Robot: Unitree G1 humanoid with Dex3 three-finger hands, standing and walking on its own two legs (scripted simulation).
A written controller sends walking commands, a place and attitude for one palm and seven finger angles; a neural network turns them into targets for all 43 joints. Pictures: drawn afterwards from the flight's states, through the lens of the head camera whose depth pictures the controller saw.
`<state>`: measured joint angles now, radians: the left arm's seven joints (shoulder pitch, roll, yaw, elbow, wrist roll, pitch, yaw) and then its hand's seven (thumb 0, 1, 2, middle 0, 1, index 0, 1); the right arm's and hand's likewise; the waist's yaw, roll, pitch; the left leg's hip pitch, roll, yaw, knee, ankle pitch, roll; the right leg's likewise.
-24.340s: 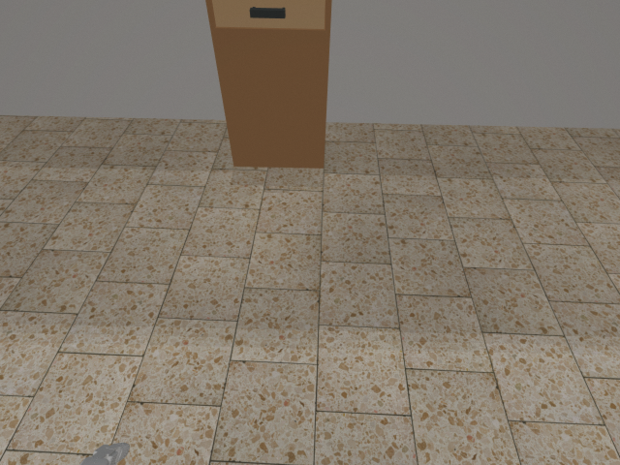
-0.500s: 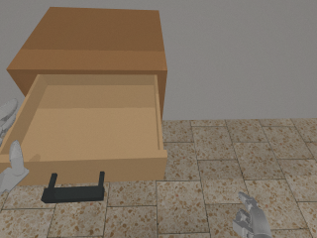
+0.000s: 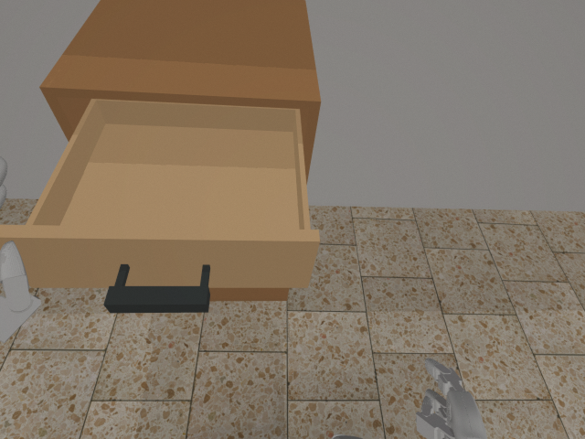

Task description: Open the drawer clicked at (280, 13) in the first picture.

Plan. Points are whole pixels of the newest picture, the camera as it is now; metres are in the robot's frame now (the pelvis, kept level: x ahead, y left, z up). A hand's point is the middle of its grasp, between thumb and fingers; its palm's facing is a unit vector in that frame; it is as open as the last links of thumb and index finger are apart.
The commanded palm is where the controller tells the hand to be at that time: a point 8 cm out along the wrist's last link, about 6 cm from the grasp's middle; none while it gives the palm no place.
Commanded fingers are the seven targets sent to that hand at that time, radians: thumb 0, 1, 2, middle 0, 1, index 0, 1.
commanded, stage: step back with the hand held close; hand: left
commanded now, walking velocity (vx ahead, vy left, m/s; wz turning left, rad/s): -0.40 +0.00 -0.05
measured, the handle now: (162, 285) +0.31 +0.21 +0.00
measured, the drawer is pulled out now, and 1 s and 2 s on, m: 0.29 0.29 0.29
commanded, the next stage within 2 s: stop stepping back and stand still in 0.22 s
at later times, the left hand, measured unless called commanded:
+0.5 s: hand out of the picture +0.06 +0.20 +0.16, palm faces +0.32 -0.81 -0.49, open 7.4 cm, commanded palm +0.00 +0.24 +0.19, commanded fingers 0.00 0.90 0.90 -0.20 -0.30 -0.20 -0.30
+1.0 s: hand out of the picture -0.02 +0.20 +0.17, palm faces +0.37 -0.83 -0.41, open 7.4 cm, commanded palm -0.08 +0.25 +0.19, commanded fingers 0.00 0.90 0.90 -0.20 -0.30 -0.20 -0.30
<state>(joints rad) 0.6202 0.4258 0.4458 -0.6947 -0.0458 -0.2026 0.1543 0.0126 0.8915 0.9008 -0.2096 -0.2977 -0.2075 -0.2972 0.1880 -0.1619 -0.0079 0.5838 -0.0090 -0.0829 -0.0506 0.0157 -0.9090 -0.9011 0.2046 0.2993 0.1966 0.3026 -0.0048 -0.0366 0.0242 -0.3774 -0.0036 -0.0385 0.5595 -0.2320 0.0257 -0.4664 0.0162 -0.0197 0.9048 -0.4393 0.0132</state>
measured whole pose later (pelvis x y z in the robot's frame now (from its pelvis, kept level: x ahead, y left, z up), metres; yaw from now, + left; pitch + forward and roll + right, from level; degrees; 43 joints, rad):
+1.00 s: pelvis -0.21 -0.03 +0.00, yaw +0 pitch -1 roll +0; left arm 0.63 0.37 0.35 -0.59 -0.03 -0.16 0.16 0.01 0.89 0.90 -0.21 -0.30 -0.21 -0.30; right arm 0.26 -0.19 0.01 0.61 0.01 -0.07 -0.06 0.02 -0.91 -0.90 0.21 0.30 0.20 0.30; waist -0.04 -0.03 -0.02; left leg -0.24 0.00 0.03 0.55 -0.28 0.03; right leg -0.39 0.01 -0.06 0.78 -0.41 -0.01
